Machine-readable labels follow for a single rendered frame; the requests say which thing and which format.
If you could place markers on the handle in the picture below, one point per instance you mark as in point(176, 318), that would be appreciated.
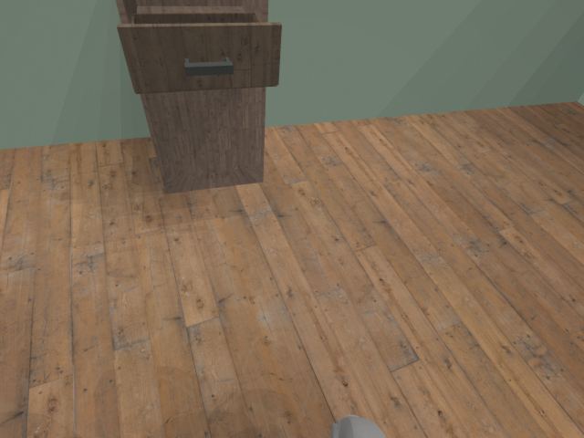
point(209, 68)

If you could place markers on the robot right thigh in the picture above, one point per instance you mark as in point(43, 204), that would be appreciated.
point(355, 427)

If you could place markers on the cabinet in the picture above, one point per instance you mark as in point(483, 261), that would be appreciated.
point(205, 139)

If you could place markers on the drawer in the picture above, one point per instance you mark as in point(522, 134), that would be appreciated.
point(155, 47)

